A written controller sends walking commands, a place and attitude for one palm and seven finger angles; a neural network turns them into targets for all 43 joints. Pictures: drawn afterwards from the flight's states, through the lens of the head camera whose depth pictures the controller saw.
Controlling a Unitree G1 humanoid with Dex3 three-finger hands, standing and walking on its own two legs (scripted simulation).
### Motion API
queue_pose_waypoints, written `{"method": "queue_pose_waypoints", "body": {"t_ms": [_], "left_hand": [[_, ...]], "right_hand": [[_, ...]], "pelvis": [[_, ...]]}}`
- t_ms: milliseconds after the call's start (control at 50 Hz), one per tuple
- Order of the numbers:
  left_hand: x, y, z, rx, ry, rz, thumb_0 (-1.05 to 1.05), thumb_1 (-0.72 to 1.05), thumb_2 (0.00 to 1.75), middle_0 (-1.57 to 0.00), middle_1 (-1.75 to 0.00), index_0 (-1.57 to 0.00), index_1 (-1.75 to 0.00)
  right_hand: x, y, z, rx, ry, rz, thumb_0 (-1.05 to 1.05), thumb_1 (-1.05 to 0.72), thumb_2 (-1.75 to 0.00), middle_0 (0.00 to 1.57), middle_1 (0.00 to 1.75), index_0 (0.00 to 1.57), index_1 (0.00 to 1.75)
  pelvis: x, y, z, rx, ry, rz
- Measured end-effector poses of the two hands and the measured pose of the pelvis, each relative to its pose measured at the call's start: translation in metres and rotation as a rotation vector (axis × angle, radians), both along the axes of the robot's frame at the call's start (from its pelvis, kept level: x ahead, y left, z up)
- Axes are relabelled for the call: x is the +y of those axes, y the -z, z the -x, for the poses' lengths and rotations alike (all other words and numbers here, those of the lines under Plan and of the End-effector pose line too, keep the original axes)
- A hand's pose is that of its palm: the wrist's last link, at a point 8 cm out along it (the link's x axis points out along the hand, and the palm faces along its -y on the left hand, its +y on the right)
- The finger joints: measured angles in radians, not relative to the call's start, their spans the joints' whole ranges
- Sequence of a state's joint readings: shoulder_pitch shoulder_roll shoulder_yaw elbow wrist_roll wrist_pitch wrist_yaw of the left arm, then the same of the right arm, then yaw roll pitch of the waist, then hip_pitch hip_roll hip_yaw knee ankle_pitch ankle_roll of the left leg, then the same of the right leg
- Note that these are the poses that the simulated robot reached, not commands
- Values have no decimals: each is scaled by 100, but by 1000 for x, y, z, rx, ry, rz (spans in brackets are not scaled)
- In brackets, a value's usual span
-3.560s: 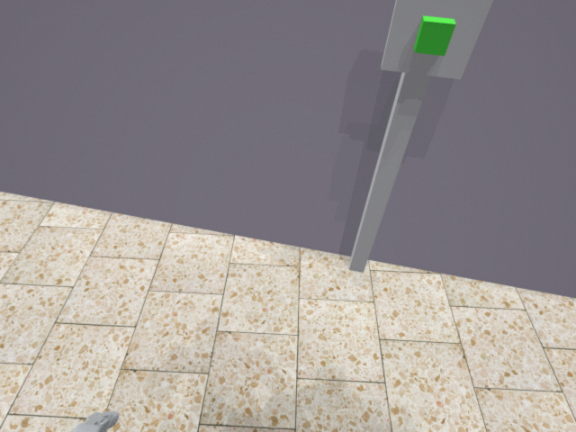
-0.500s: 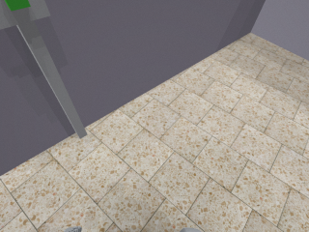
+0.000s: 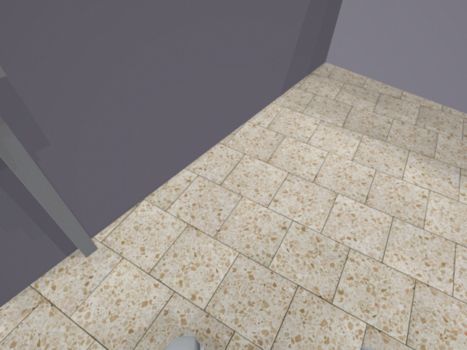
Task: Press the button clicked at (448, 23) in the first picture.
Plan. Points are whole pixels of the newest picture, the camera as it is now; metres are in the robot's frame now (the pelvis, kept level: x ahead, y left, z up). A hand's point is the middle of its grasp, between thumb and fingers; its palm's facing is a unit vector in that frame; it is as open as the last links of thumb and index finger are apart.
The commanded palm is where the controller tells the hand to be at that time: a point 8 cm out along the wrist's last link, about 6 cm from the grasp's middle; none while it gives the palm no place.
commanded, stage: walk to a spot facing it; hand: left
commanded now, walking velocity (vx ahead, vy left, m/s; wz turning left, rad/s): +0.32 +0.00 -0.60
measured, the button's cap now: out of the picture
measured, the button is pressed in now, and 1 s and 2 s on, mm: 0 0 0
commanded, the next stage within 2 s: none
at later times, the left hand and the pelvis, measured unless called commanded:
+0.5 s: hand (145, 273) +0.30 +0.24 -0.17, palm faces -0.29 -0.94 -0.18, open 7.4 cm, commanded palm none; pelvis +0.16 +0.07 +0.00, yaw -20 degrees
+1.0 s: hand (204, 216) +0.46 +0.13 -0.16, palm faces -0.56 -0.79 -0.25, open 7.3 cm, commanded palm none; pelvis +0.27 +0.02 -0.01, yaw -37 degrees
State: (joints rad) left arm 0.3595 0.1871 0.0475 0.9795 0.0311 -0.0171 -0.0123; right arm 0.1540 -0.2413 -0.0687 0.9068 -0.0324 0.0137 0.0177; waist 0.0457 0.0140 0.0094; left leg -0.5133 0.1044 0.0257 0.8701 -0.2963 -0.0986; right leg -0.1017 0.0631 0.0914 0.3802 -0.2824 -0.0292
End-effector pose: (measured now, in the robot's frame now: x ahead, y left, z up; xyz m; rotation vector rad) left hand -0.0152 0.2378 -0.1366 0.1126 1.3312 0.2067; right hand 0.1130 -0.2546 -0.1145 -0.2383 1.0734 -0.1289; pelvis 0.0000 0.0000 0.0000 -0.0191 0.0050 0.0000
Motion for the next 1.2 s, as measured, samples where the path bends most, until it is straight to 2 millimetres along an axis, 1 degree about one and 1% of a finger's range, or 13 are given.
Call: {"method": "queue_pose_waypoints", "body": {"t_ms": [100,160,280,380,520,620,680,740,780,900,980,1100,1200], "left_hand": [[30,21,2,117,-2,38,0,90,90,-20,-30,-20,-29],[51,32,-20,168,45,54,0,91,90,-20,-30,-20,-29],[80,20,-125,78,179,49,1,91,90,-20,-30,-20,-29],[82,10,-222,-33,271,29,0,91,90,-20,-30,-19,-29],[42,9,-335,-96,427,35,0,91,90,-19,-30,-19,-29],[-18,14,-406,-134,561,65,0,91,90,-19,-30,-19,-29],[-58,19,-444,-178,637,80,0,91,90,-19,-30,-19,-29],[-86,21,-469,-238,670,85,0,91,90,-20,-30,-19,-29],[-93,18,-476,-239,673,77,0,91,90,-20,-30,-20,-29],[-85,2,-481,-169,705,21,0,91,90,-20,-30,-20,-29],[-71,-5,-492,-144,723,-9,0,91,90,-20,-30,-20,-29],[-44,0,-515,-124,734,-18,0,91,90,-20,-30,-20,-29],[-21,21,-539,-89,747,-4,0,91,90,-20,-30,-20,-29]], "right_hand": [[32,-10,-51,-91,-5,35,0,-91,-90,20,30,20,30],[49,-14,-60,-134,30,53,0,-91,-90,20,30,20,30],[74,-17,-16,-17,198,44,0,-91,-90,20,30,21,30],[92,-7,36,153,363,24,0,-92,-90,20,30,21,30],[129,7,87,366,545,-55,0,-92,-90,20,30,20,30],[152,16,99,481,646,-136,0,-91,-90,20,30,20,30],[153,26,96,521,705,-184,0,-91,-90,20,30,20,30],[140,40,79,519,737,-213,0,-91,-90,20,30,21,30],[121,44,54,464,741,-197,0,-91,-90,20,30,21,30],[52,36,-47,160,714,-109,0,-91,-90,20,30,20,30],[25,24,-100,11,696,-64,0,-91,-90,20,30,20,30],[21,11,-139,-53,689,-13,0,-91,-90,20,30,20,30],[43,4,-144,-38,725,39,0,-91,-90,20,30,20,30]], "pelvis": [[31,11,-33,2,61,15],[47,15,-50,-14,127,15],[66,-2,-87,-25,205,43],[74,-6,-120,-18,269,39],[68,0,-164,-8,355,24],[52,10,-192,3,416,13],[37,20,-211,7,458,5],[21,29,-227,0,492,-6],[16,26,-233,-15,508,-3],[13,11,-254,-17,579,-14],[20,7,-268,-5,627,-24],[37,9,-291,11,694,-23],[57,16,-311,13,752,-16]]}}
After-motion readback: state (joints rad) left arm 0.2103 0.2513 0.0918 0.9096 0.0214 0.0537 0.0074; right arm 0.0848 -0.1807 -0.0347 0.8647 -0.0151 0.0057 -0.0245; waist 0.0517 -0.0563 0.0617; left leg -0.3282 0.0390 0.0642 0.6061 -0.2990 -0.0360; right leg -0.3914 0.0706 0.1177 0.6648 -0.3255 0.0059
